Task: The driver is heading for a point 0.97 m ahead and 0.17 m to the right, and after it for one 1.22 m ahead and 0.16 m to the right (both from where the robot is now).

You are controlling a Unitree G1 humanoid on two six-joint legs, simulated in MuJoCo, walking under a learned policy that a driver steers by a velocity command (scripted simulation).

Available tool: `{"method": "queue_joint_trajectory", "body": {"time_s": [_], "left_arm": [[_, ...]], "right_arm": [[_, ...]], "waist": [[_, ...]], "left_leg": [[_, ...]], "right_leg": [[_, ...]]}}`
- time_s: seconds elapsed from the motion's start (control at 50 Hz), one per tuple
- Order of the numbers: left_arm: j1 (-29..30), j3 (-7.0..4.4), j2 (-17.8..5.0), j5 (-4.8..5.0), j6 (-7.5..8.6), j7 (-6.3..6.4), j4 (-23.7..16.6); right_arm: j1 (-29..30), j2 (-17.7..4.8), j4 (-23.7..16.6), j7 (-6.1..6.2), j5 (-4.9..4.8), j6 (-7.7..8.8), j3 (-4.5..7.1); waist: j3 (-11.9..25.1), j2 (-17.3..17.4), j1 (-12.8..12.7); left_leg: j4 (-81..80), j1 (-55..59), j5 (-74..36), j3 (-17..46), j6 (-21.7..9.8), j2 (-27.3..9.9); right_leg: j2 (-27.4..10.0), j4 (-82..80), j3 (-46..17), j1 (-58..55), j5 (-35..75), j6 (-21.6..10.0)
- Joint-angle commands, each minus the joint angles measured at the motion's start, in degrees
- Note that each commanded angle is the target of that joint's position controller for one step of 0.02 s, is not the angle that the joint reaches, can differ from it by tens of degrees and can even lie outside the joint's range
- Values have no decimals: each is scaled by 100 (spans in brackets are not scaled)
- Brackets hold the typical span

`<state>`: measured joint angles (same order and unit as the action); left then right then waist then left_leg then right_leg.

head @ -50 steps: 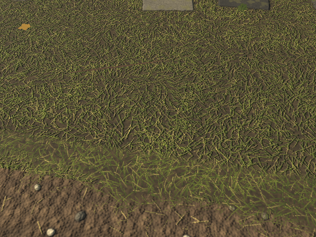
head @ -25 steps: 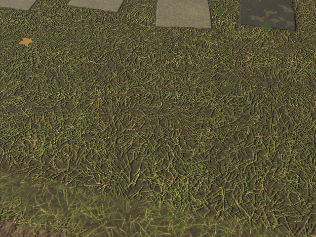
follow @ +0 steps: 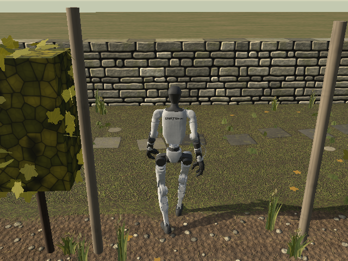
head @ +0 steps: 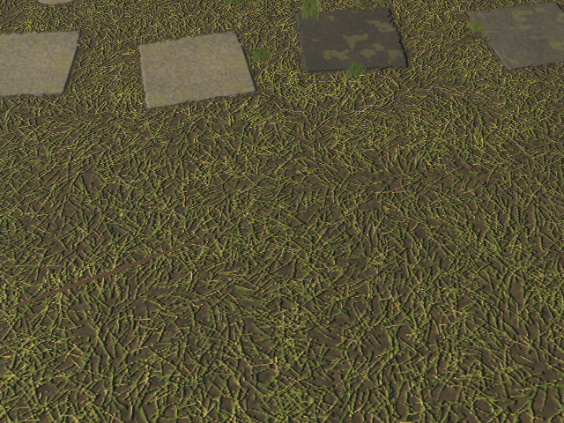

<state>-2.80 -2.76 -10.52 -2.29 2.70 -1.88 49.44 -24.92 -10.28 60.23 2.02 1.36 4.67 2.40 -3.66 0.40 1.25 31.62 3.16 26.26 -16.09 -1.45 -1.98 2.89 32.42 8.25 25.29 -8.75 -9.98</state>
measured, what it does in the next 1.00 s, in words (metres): walks ahead, turning right: left foot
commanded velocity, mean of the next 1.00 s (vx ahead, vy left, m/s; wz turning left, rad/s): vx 0.50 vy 0.00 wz -0.37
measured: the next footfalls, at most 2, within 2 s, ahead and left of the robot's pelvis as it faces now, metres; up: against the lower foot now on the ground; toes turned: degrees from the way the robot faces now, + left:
left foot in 0.54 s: +0.49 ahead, +0.04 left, +0.00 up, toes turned -19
right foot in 1.04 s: +0.64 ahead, -0.24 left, +0.00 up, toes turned -25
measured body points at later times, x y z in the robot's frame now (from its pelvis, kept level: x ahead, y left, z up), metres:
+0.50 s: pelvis +0.27 -0.01 +0.01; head +0.31 -0.03 +0.46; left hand +0.29 +0.28 -0.11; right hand +0.44 -0.28 -0.08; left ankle +0.45 +0.07 -0.70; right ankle +0.10 -0.05 -0.72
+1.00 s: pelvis +0.52 -0.08 +0.02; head +0.54 -0.10 +0.47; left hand +0.79 +0.04 -0.08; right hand +0.38 -0.30 -0.12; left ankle +0.46 +0.06 -0.72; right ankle +0.59 -0.23 -0.70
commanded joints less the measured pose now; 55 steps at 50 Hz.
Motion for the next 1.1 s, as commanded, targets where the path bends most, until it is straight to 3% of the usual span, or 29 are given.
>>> {"method": "queue_joint_trajectory", "body": {"time_s": [0.02, 0.04, 0.06, 0.08, 0.12, 0.16, 0.2, 0.32, 0.42, 0.44, 0.48, 0.5, 0.52, 0.54, 0.56, 0.58, 0.6, 0.62, 0.64, 0.68, 0.76, 0.86, 0.92, 0.98, 1.02, 1.04, 1.06, 1.08, 1.1], "left_arm": [[-2019, -540, -1657, 18, -46, 112, 172], [-1983, -511, -1585, 125, -122, 122, 170], [-1662, -446, -1358, 144, -121, 163, 164], [-1433, -373, -1053, 146, -92, 167, 166], [-1175, -286, -843, 207, 14, 217, 119], [-1344, -285, -942, 252, 128, 215, 148], [-1567, -320, -1119, 248, 160, 208, 159], [-2304, -338, -1202, 234, 104, 213, 178], [-2637, -322, -1231, 149, 73, 269, 126], [-2613, -332, -1279, 133, 73, 292, 97], [-2366, -329, -1322, 128, 110, 337, 21], [-2195, -337, -1406, 122, 137, 306, -5], [-2114, -333, -1429, 145, 174, 261, -5], [-2155, -260, -1189, 181, 225, 212, -89], [-2919, -147, -599, 393, 222, 199, -175], [-3081, -185, -1005, 217, 187, 228, -60], [-2650, -197, -1068, 117, 133, 222, -43], [-2147, -160, -1005, 64, 129, 174, -137], [-1966, -158, -953, 78, 103, 136, -176], [-1968, -124, -850, -14, 1, 58, -211], [-1454, -59, -743, -38, -53, -19, -402], [-197, 121, -520, 19, -5, -92, -796], [172, 136, -596, 55, 15, -65, -905], [214, 100, -710, 47, 50, -11, -970], [-587, 27, -789, -19, 120, 49, -704], [-1461, -70, -1021, -103, 188, 109, -413], [-2366, -204, -1568, -224, 223, 189, -325], [-2469, -313, -1927, -65, 141, 191, -240], [-2066, -234, -1510, 106, 94, 169, -261]], "right_arm": [[7, -533, -896, -146, -135, 73, 142], [653, -914, -1052, -185, -55, 144, 191], [958, -817, -1194, -214, -110, 220, 156], [865, -800, -1137, -198, -110, 246, 157], [732, -690, -1138, -194, 100, 34, 145], [750, -638, -1217, -238, 166, -160, 143], [1119, -637, -1397, -268, 156, -242, 135], [2480, -727, -1930, -292, 75, -269, 81], [3235, -761, -2322, -352, 51, -177, -7], [3250, -801, -2381, -353, 32, -147, -12], [2614, -890, -2218, -347, -4, -67, 19], [2139, -1073, -2081, -283, 23, -49, 90], [1341, -1182, -1851, -218, 36, 7, 148], [508, -1428, -1743, -130, 135, 68, 216], [71, -2033, -1724, -103, 269, 40, 356], [268, -1810, -1649, -178, 92, -60, 361], [852, -1317, -1765, -208, 29, -81, 255], [1149, -964, -1778, -239, 24, -61, 164], [1255, -859, -1708, -246, 61, -39, 111], [1019, -870, -1501, -241, 11, 44, 102], [619, -1000, -1259, -285, -72, 174, 140], [243, -1030, -1062, -304, -90, 127, 145], [-27, -1160, -948, -304, -78, 106, 175], [-83, -1241, -866, -271, -53, 48, 194], [-19, -1252, -818, -247, -76, -7, 189], [-58, -1109, -840, -239, -89, -17, 138], [-60, -722, -1148, -254, -177, -1, 16], [-437, -661, -1181, -237, -173, -21, 34], [-28, -1095, -1128, -207, -30, -88, 154]], "waist": [[1775, -1534, -710], [1500, -361, -796], [881, -159, -634], [414, 296, -349], [299, 224, -9], [326, 66, 64], [254, -64, -3], [142, -349, -485], [95, -449, -737], [99, -489, -701], [263, -626, -416], [387, -539, -147], [802, -307, 240], [1444, -30, 560], [2246, 1288, 285], [2193, 1252, 115], [1111, 494, -46], [598, 17, -24], [346, 160, -133], [309, 500, -233], [264, 475, -247], [45, 475, 33], [65, 475, 150], [62, 499, 88], [400, 316, -320], [953, 59, -626], [1757, -814, -918], [1935, -1607, -712], [1184, -742, -594]], "left_leg": [[5302, -3820, 370, 661, 53, 469], [5392, -4541, -8, 1763, -44, 162], [5043, -4702, -531, 1809, -65, -102], [4436, -4392, -800, 1786, -38, -300], [3773, -3729, -860, 1816, 130, -467], [3405, -3617, -882, 1715, 284, -458], [2956, -3817, -1244, 1611, 406, -457], [1601, -4447, -2382, 1608, 475, -278], [633, -4449, -2358, 1595, 325, 9], [426, -4261, -2312, 1635, 262, 53], [-124, -2991, -2261, 1579, 28, 225], [-169, -2329, -1926, 1497, -67, 385], [-550, -1384, -2106, 1441, -204, 396], [-589, -85, -1642, 2235, -443, -425], [-814, 1447, -1477, 4833, -1184, -2091], [-1472, 1079, -842, 6210, -1450, -2280], [-1610, 143, -351, 5364, -1371, -2043], [-1729, -533, -639, 4520, -1220, -1704], [-1879, -899, -1206, 3852, -1026, -1375], [-2005, -1254, -2126, 3183, -945, -1102], [-2305, -1118, -2654, 2688, -1092, -1071], [-2480, -1167, -2845, 2058, -953, -784], [-2279, -915, -3221, 2011, -883, -906], [-1914, -542, -3667, 2092, -806, -1127], [-834, -529, -4672, 1841, -650, -949], [256, -1012, -4422, 1606, -522, -671], [2106, -2384, -2479, 1235, -295, -212], [3389, -3766, 522, 1335, -237, 516], [3761, -4185, 201, 1793, -305, 136]], "right_leg": [[-2285, -1358, -4726, -4249, -510, -1654], [-2186, -1625, -4557, -4053, -307, -1546], [-2097, -1714, -3830, -3427, -2, -1347], [-1856, -1848, -3315, -2658, 711, -1070], [-1333, -1941, -2580, -1878, 1465, -783], [-1111, -1975, -2339, -1680, 1955, -751], [-965, -2048, -2236, -1601, 2028, -667], [-846, -1971, -2476, -2223, 2032, -254], [-956, -1550, -2763, -2908, 2616, -323], [-1007, -1446, -2848, -2946, 2734, -280], [-965, -1260, -2720, -2625, 3165, -7], [-951, -765, -2704, -2505, 3937, 80], [-710, 189, -2459, -2406, 4151, 186], [-431, 1503, -2269, -1690, 2923, 277], [472, 3454, -1644, -59, -832, 538], [428, 4145, -1608, 596, -2022, 501], [91, 4301, -1632, 836, -1533, 520], [-97, 3985, -1590, 817, -1182, 533], [-251, 3635, -1572, 691, -1004, 553], [-326, 3327, -1431, 408, -992, 631], [-534, 2744, -1173, 894, -568, 751], [-702, 989, -672, 735, 385, 909], [-575, 372, -509, 401, 429, 866], [-467, -8, -476, 111, 26, 680], [-203, -636, -374, -1018, -40, 492], [-407, -736, -655, -2256, -90, 314], [-1973, -989, -2535, -3773, -780, -124], [-2838, -1692, -4543, -4164, -854, -650], [-2510, -1696, -4049, -3588, -1114, -555]]}}
Over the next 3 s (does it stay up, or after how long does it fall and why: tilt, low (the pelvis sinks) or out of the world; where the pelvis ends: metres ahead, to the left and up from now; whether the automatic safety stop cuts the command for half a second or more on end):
stays up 0.98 -0.18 0.03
